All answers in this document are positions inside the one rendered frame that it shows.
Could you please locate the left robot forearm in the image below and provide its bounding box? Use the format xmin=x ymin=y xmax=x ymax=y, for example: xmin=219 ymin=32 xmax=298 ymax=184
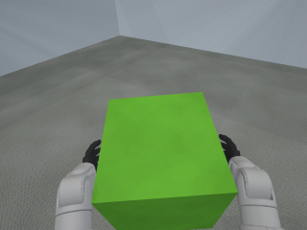
xmin=55 ymin=162 xmax=96 ymax=230

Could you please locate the robot left hand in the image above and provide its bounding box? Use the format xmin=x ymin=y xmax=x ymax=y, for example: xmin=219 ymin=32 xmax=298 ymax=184
xmin=83 ymin=140 xmax=102 ymax=172

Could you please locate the robot right hand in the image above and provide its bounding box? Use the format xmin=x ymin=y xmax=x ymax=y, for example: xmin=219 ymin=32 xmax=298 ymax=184
xmin=219 ymin=134 xmax=241 ymax=164

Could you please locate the carton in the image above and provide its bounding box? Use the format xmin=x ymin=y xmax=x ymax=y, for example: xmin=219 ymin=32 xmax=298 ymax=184
xmin=91 ymin=92 xmax=238 ymax=230

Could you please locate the right robot forearm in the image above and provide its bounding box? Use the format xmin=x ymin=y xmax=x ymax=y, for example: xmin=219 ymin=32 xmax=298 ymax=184
xmin=228 ymin=156 xmax=285 ymax=230

